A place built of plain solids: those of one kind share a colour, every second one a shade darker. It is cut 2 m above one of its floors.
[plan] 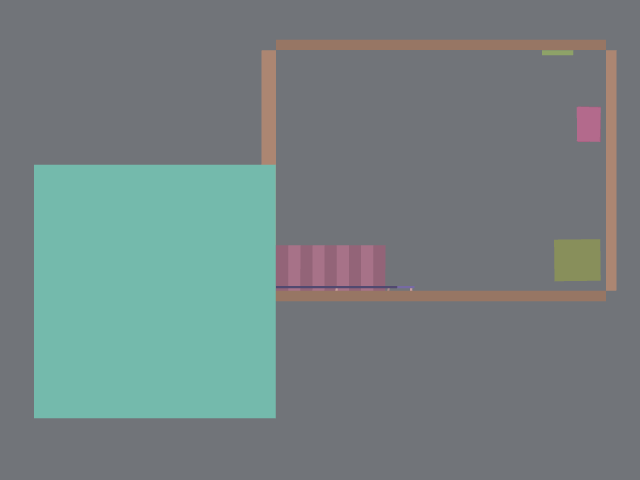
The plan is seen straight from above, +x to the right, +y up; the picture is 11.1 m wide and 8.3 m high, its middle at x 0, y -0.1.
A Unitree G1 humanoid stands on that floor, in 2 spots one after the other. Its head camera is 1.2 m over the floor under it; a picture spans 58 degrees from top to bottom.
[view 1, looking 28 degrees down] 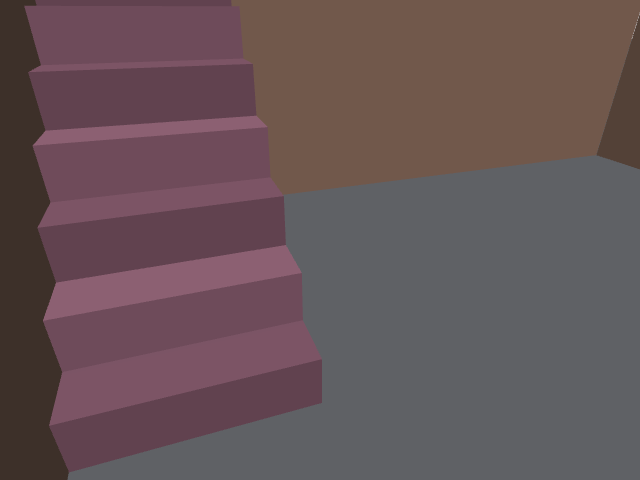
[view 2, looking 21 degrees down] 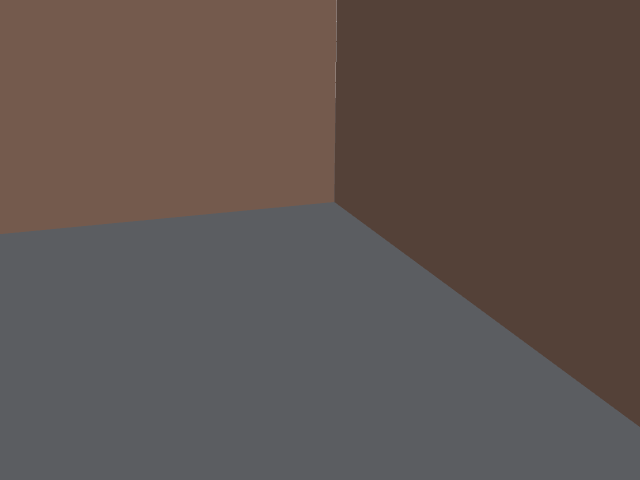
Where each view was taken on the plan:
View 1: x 2.13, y -0.54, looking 161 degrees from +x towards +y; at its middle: ground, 2.56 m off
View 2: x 3.15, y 1.68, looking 161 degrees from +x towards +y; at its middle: ground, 3.35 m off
